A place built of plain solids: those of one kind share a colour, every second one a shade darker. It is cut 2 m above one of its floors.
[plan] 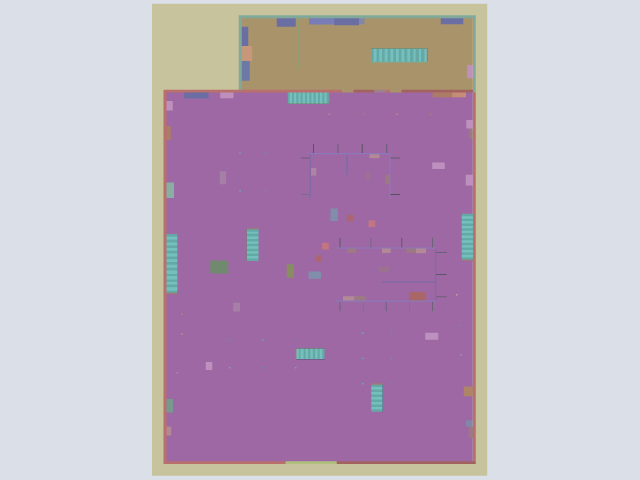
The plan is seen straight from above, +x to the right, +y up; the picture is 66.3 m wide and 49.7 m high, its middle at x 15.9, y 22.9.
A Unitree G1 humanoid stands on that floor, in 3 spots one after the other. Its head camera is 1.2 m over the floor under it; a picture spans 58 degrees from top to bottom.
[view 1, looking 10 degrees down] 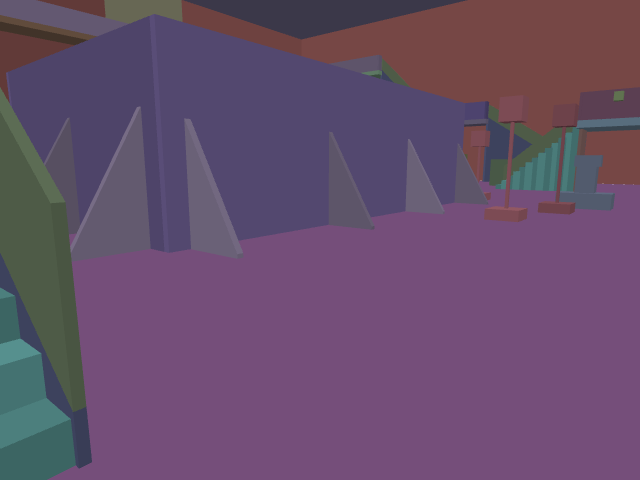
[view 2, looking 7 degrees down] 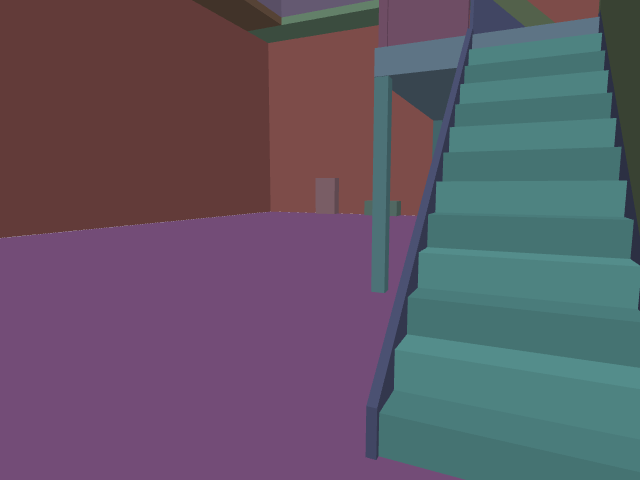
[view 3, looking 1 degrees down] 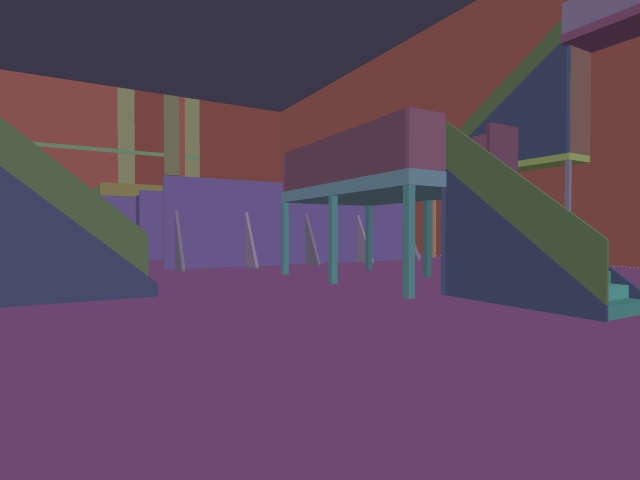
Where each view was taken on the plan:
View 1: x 31.14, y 27.36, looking -141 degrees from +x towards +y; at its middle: floor_bay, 6.91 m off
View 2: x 18.12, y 11.11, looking -155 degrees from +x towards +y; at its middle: floor_bay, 9.85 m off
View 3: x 14.98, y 2.00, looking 60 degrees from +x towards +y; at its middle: setwall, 16.76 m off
